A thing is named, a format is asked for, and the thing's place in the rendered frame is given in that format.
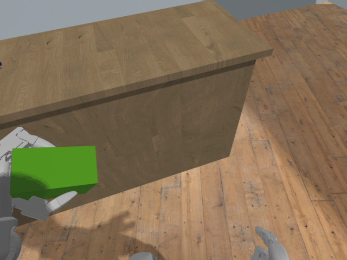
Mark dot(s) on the sponge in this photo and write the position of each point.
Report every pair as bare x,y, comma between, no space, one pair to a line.
48,172

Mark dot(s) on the table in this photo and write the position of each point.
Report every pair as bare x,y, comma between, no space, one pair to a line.
157,93

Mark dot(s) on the robot left hand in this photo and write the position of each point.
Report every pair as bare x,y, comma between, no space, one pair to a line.
35,207

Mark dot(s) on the robot right hand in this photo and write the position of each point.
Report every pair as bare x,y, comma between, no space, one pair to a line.
275,250

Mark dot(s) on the robot left forearm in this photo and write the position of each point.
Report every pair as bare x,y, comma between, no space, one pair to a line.
10,243

